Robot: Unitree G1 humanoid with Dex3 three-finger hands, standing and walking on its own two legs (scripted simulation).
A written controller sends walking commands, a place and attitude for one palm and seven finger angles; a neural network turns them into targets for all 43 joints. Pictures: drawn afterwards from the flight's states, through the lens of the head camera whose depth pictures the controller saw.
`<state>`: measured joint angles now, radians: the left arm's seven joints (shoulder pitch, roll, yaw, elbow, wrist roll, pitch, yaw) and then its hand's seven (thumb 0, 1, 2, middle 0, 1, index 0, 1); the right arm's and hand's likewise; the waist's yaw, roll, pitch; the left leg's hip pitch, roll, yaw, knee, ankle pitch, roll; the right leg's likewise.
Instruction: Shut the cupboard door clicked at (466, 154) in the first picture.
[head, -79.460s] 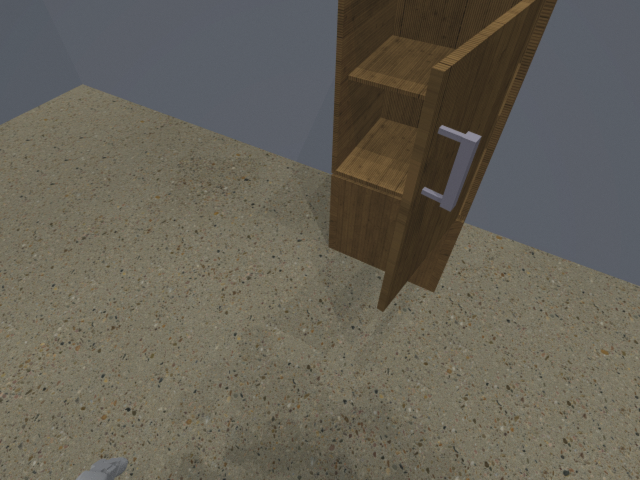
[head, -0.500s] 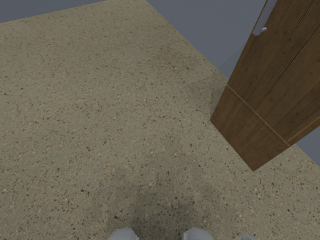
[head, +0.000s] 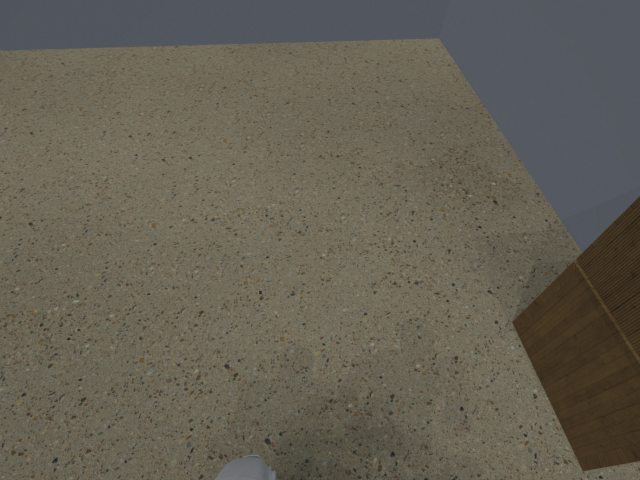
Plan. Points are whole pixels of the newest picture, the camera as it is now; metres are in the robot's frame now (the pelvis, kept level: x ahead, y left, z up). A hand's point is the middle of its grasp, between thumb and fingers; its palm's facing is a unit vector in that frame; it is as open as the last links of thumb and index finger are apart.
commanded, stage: walk to a spot facing it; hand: left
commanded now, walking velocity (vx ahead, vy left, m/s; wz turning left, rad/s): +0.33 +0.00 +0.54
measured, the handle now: out of the picture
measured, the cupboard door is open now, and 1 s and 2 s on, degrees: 0 0 0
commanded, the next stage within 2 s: turn to face it in 0.72 s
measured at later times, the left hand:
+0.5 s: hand (193, 372) +0.28 +0.22 -0.15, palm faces +0.12 -0.97 -0.23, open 7.4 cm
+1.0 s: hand (181, 420) +0.21 +0.23 -0.20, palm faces +0.44 -0.87 -0.21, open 7.4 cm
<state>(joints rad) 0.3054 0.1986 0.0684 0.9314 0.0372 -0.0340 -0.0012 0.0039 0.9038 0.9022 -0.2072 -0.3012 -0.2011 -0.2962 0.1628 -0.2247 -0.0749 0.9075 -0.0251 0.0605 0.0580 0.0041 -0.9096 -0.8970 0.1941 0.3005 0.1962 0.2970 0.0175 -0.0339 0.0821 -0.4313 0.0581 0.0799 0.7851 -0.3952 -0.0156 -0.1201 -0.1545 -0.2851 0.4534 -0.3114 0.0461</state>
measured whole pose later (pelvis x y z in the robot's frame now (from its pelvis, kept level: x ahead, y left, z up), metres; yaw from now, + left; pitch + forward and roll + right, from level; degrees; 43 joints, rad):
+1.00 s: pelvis +0.32 +0.07 -0.02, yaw +21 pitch -1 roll -1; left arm 0.33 0.21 0.05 1.02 0.01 0.01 0.03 0.00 0.92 0.90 -0.20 -0.30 -0.20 -0.30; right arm 0.03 -0.21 -0.02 0.89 -0.03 -0.03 0.00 0.00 -0.91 -0.90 0.19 0.30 0.20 0.30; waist 0.07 -0.04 0.13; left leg -0.41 0.05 0.13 0.67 -0.25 0.06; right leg -0.27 -0.10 -0.12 0.93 -0.60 0.03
